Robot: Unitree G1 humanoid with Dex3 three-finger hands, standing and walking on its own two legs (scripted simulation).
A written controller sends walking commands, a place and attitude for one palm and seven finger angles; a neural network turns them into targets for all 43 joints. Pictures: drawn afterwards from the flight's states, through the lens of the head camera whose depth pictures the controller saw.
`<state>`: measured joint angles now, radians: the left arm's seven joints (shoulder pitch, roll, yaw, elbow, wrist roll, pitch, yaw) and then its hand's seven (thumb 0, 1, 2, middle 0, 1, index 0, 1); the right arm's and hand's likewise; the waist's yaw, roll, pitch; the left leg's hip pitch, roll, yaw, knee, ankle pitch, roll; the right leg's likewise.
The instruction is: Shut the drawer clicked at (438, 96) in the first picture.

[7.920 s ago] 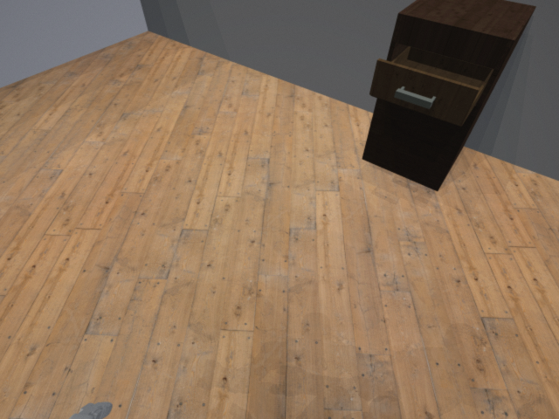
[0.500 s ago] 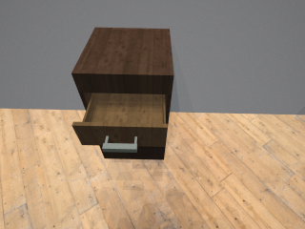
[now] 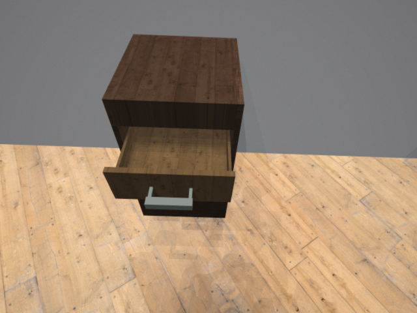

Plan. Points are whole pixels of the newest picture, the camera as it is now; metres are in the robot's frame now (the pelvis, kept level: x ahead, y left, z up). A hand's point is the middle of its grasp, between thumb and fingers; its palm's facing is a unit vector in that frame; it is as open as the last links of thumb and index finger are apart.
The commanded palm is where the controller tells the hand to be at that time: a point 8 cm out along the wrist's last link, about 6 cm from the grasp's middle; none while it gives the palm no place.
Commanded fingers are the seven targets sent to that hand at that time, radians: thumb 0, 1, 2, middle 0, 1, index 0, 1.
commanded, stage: look again from close up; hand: left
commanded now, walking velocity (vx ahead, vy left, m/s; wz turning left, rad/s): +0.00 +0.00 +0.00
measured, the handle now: (170, 197) +0.46 +0.15 -0.20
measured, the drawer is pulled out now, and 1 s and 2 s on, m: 0.19 0.19 0.19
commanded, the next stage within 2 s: shuffle to correct the standing spot in 0.42 s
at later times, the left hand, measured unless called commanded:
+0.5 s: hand out of the picture -0.01 +0.17 -0.18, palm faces +0.02 -0.98 -0.18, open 7.4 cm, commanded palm none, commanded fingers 0.00 0.90 0.90 -0.20 -0.30 -0.20 -0.30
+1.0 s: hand out of the picture +0.00 +0.11 -0.18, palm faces +0.05 -0.98 -0.18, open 7.4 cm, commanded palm none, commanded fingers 0.00 0.90 0.90 -0.20 -0.30 -0.20 -0.30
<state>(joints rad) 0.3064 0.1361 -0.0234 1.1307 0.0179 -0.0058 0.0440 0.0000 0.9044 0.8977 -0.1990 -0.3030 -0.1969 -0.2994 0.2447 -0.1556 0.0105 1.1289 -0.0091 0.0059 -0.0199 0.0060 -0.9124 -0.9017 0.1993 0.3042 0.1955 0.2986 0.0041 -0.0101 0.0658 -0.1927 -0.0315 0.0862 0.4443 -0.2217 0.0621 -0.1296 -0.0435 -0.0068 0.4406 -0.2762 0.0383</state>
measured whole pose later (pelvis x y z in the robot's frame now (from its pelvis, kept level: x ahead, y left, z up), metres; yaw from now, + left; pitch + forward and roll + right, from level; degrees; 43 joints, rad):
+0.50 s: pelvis +0.01 +0.01 +0.00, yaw +0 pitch -2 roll +0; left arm 0.30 0.14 -0.01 1.13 0.02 -0.01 0.05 0.00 0.91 0.90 -0.20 -0.30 -0.20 -0.30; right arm 0.26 -0.15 0.01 1.14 -0.01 0.00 -0.02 0.00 -0.91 -0.90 0.20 0.30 0.19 0.30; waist 0.00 -0.01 0.06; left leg -0.16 -0.05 0.08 0.42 -0.22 0.07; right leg -0.10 -0.06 -0.01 0.42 -0.28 0.05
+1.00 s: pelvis +0.05 -0.05 -0.01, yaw +1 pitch +0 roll -1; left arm 0.37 0.11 0.01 1.13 0.02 -0.02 0.04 0.00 0.91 0.90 -0.20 -0.30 -0.20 -0.30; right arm 0.31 -0.16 -0.01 1.16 -0.02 0.01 -0.04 0.00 -0.91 -0.90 0.20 0.30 0.19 0.30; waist 0.00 0.03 0.05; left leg -0.26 0.05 0.07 0.67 -0.42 0.02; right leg -0.09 0.03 -0.07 0.48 -0.38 -0.04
